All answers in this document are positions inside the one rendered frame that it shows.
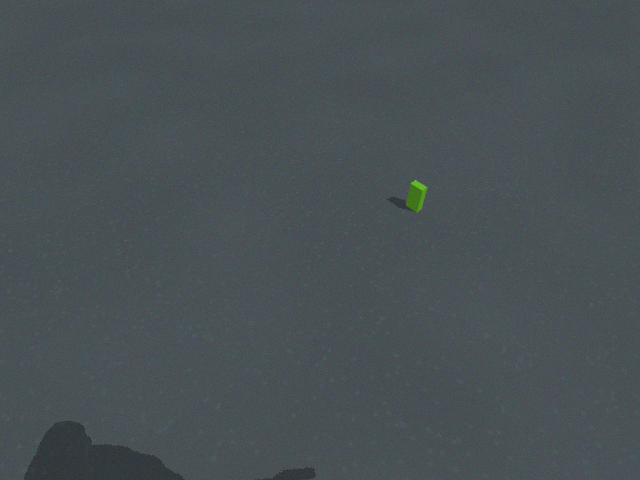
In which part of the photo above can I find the carton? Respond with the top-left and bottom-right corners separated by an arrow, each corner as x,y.
406,180 -> 427,213

